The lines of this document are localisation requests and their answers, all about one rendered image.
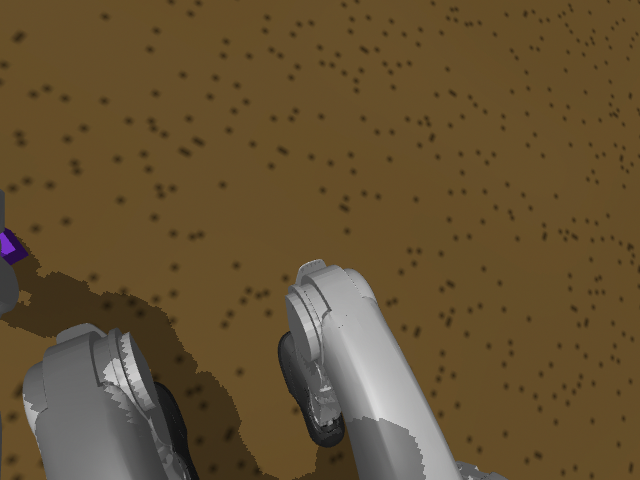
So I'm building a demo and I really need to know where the cube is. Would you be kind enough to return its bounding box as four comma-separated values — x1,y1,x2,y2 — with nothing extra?
0,228,29,265

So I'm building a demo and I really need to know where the right robot foot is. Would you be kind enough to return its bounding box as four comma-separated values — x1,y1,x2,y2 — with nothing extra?
278,331,345,448

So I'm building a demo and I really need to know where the left robot arm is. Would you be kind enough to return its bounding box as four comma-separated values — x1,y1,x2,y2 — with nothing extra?
0,189,19,479

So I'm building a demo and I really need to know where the left robot foot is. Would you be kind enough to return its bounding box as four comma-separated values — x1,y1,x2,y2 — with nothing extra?
153,381,200,480

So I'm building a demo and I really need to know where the right robot hand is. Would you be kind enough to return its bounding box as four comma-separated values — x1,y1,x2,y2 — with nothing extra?
456,461,509,480

